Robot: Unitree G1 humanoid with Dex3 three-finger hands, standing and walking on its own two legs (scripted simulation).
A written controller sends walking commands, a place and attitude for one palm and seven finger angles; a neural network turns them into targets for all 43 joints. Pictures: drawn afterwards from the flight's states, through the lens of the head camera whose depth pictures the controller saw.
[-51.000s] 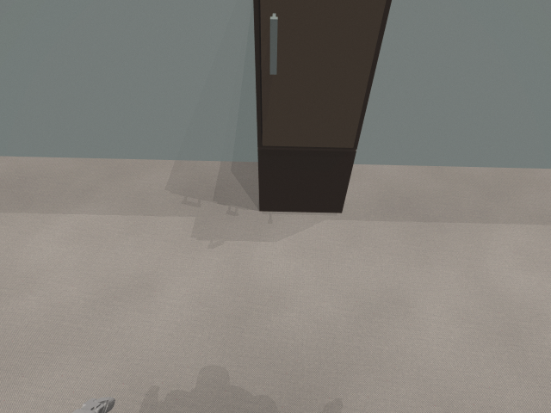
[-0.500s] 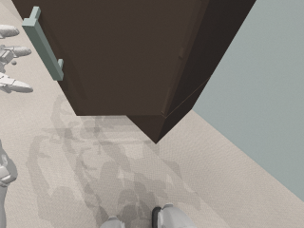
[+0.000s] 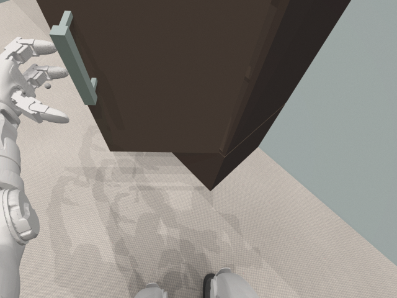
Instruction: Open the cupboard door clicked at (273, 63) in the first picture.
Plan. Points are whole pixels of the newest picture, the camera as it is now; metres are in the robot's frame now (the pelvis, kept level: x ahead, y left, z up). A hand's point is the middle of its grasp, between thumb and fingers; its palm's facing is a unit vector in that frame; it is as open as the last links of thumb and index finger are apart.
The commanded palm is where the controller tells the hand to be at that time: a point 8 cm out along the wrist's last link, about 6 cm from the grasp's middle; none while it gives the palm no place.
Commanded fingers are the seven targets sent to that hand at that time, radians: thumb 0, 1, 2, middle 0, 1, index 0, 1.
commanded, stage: slide the fingers in behind the handle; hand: left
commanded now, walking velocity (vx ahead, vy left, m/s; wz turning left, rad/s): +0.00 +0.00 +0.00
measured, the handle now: (80, 62) +0.54 +0.21 +0.11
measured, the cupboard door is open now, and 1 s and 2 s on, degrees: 48 48 48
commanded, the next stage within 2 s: close the thumb around the handle in 1.42 s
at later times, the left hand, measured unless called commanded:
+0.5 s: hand (67, 85) +0.48 +0.22 +0.11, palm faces -0.05 -1.00 +0.00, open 14.0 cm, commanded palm +0.47 +0.27 +0.11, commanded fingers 0.00 -0.50 0.30 -0.30 -1.20 -0.30 -1.20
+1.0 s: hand (89, 86) +0.48 +0.18 +0.11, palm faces -0.04 -1.00 -0.01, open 14.0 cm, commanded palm +0.46 +0.23 +0.11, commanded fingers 0.00 -0.50 0.30 -0.30 -1.20 -0.30 -1.20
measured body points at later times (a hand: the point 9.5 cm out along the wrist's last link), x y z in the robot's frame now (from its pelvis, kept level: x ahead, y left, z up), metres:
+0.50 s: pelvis +0.00 -0.01 +0.00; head +0.11 +0.01 +0.44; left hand +0.48 +0.27 +0.11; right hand +0.02 -0.27 -0.10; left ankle -0.04 +0.08 -0.70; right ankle +0.04 -0.12 -0.70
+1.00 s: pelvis +0.00 -0.01 +0.00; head +0.10 +0.00 +0.44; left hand +0.48 +0.24 +0.11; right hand +0.02 -0.27 -0.11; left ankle -0.04 +0.08 -0.70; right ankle +0.04 -0.12 -0.70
